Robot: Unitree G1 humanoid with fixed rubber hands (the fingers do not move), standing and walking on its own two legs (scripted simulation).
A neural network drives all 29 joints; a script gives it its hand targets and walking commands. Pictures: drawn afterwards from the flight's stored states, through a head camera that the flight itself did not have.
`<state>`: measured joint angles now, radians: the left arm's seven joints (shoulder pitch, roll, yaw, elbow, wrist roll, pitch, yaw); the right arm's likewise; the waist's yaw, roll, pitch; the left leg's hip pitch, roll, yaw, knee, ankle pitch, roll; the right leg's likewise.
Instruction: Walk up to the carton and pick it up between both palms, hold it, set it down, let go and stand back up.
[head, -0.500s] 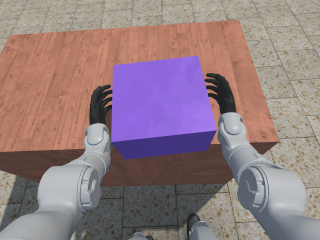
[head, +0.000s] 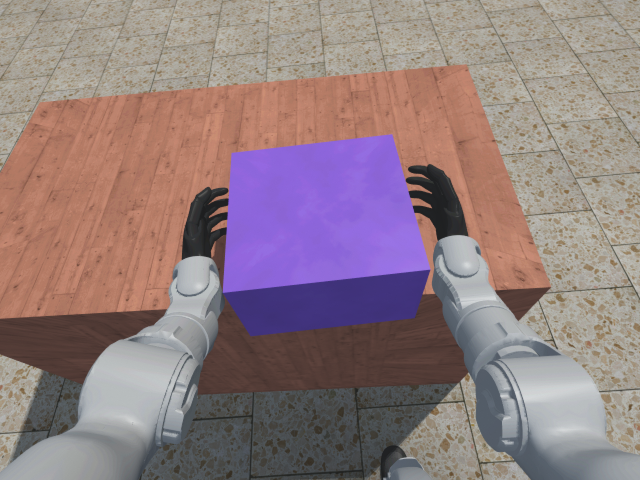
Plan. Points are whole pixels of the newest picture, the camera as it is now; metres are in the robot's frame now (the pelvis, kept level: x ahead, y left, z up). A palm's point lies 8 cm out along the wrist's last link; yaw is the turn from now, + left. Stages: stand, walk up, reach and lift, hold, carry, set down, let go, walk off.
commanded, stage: reach and lift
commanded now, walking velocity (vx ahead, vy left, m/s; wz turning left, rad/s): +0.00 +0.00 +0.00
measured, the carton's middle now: (322, 234) +0.46 +0.01 -0.01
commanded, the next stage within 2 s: none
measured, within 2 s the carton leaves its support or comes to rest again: neither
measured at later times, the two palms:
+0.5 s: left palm (176, 203) +0.41 +0.15 +0.13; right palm (479, 171) +0.42 -0.17 +0.14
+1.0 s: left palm (102, 175) +0.39 +0.19 +0.20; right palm (461, 127) +0.41 -0.13 +0.21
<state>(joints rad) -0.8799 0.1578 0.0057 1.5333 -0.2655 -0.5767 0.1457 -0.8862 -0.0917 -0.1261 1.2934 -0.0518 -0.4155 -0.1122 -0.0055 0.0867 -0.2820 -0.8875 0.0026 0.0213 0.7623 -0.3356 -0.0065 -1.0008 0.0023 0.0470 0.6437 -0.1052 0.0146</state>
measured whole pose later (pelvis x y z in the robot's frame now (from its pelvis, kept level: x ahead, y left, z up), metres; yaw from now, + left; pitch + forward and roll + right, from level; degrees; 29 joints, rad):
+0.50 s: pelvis +0.00 -0.01 +0.02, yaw +1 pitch +17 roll +2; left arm -0.86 0.18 -0.06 1.28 -0.33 -0.18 0.16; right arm -0.85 -0.12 -0.06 1.01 0.08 0.03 -0.12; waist -0.01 0.07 -0.31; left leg -0.61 -0.02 0.01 0.57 -0.26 -0.01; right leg -0.74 -0.02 0.05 0.53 -0.08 0.01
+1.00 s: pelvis +0.01 +0.01 +0.05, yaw +2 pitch +4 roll +0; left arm -0.75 0.14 0.11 0.89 -0.09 0.26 0.17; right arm -0.80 -0.13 -0.06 0.91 0.11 0.24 -0.12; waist -0.01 0.04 -0.23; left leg -0.25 -0.02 -0.02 0.41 -0.23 -0.01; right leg -0.33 -0.02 0.01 0.28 -0.02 0.02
